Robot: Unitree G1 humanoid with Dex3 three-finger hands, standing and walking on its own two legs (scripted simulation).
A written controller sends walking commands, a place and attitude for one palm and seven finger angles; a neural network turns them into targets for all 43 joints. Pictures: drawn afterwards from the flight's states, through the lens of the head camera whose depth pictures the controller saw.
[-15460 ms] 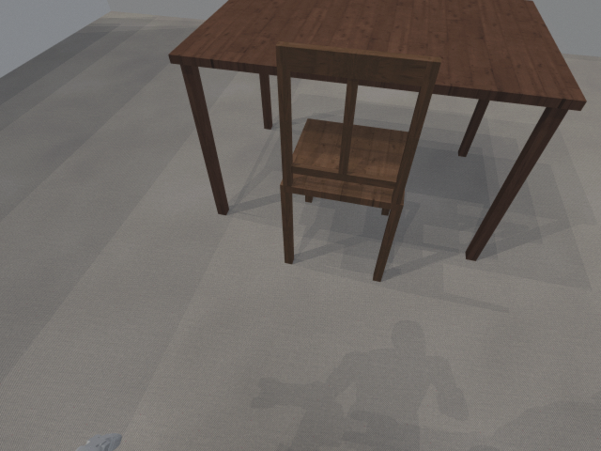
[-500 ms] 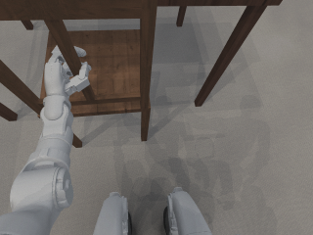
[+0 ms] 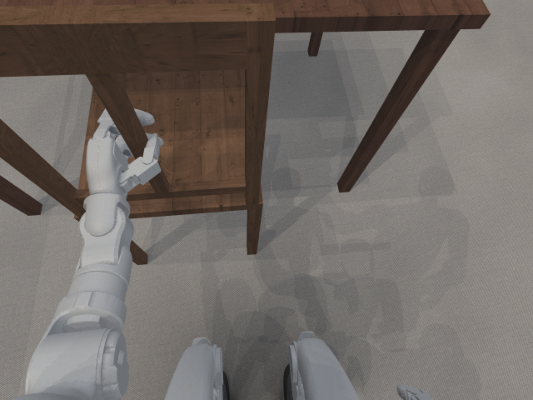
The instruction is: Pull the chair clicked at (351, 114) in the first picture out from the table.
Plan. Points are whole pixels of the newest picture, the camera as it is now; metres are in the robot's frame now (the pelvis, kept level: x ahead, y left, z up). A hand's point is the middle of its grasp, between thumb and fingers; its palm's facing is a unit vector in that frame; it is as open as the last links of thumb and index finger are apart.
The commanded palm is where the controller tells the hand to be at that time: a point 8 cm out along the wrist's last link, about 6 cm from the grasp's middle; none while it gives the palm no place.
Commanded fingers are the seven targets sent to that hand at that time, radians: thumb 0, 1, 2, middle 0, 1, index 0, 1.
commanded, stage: hook a spindle and tug to test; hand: left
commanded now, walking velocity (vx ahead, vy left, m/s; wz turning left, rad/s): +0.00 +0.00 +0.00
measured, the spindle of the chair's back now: (139, 144) +0.49 +0.17 +0.01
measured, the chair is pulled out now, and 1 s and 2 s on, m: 0.01 0.12 0.21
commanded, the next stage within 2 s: step backward, pulling the chair out in 0.10 s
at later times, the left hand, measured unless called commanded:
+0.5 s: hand (155, 165) +0.44 +0.14 +0.04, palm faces +0.07 -0.99 -0.10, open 5.6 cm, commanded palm +0.42 +0.18 +0.03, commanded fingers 0.00 0.90 0.90 -0.50 -1.45 -0.50 -1.45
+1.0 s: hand (173, 216) +0.36 +0.11 +0.04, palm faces -0.02 -0.99 -0.14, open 5.4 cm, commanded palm +0.35 +0.16 +0.04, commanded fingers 0.00 0.90 0.90 -0.50 -1.45 -0.50 -1.45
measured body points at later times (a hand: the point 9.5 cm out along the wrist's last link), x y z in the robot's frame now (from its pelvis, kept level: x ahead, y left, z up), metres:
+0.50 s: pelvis +0.02 +0.01 +0.09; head +0.14 +0.02 +0.52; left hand +0.43 +0.19 +0.05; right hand +0.09 -0.25 -0.04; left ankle +0.00 +0.10 -0.63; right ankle +0.01 -0.12 -0.62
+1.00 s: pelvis -0.03 +0.00 +0.10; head +0.08 -0.01 +0.54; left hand +0.36 +0.16 +0.05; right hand +0.02 -0.26 -0.03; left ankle +0.00 +0.10 -0.63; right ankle +0.00 -0.12 -0.63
